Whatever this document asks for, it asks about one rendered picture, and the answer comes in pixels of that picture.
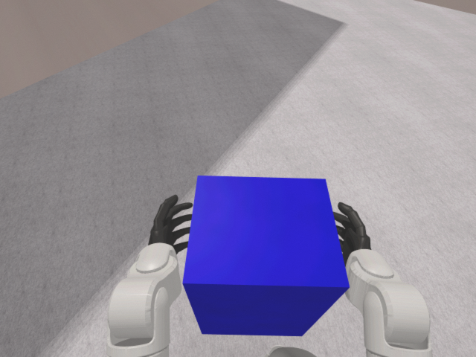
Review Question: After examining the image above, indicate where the left robot hand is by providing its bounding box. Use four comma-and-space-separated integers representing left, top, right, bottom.
148, 195, 193, 254

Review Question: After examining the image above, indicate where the robot left forearm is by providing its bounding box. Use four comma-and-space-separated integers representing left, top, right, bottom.
106, 243, 181, 357

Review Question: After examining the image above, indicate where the right robot hand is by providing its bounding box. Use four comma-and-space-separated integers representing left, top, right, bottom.
333, 202, 371, 267

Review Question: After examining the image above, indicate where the carton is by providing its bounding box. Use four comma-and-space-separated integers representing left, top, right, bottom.
182, 176, 350, 336

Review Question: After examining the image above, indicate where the robot right forearm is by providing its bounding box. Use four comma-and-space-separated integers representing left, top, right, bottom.
345, 249, 433, 357

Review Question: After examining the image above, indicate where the right robot shin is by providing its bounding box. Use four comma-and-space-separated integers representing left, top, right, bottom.
268, 345, 284, 355

